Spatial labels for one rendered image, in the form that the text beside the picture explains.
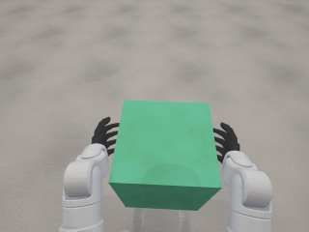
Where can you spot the carton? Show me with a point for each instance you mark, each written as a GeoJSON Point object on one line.
{"type": "Point", "coordinates": [165, 156]}

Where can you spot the right robot hand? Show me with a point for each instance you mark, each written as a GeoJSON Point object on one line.
{"type": "Point", "coordinates": [229, 144]}

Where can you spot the left robot forearm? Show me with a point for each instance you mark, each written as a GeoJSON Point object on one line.
{"type": "Point", "coordinates": [82, 191]}

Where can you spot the left robot hand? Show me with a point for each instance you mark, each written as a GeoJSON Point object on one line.
{"type": "Point", "coordinates": [101, 135]}

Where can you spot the right robot forearm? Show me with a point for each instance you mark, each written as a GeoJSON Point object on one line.
{"type": "Point", "coordinates": [250, 194]}

